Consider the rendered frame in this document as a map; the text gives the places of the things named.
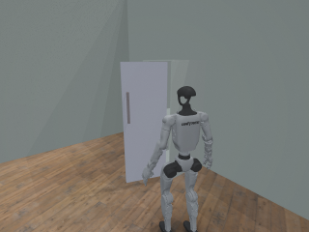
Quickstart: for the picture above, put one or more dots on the handle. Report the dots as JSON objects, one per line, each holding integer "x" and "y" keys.
{"x": 127, "y": 108}

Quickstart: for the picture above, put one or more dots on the left robot forearm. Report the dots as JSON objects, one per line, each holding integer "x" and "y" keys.
{"x": 155, "y": 156}

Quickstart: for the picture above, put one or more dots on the robot right hand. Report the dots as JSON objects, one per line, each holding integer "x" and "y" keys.
{"x": 207, "y": 159}

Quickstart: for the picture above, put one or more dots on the right robot forearm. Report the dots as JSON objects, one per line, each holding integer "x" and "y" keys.
{"x": 208, "y": 148}

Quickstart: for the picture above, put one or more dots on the robot left hand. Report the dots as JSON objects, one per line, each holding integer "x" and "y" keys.
{"x": 147, "y": 174}

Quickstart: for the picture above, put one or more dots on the humanoid robot head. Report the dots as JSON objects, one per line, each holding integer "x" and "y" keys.
{"x": 187, "y": 92}

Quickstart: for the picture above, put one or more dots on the fridge door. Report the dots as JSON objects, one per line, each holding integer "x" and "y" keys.
{"x": 146, "y": 83}

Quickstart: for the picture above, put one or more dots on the robot right upper arm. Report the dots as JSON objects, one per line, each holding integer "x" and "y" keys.
{"x": 205, "y": 125}

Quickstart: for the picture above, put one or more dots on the left robot foot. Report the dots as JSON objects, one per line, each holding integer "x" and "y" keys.
{"x": 162, "y": 227}

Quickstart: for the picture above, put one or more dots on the robot left upper arm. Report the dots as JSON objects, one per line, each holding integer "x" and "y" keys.
{"x": 167, "y": 122}

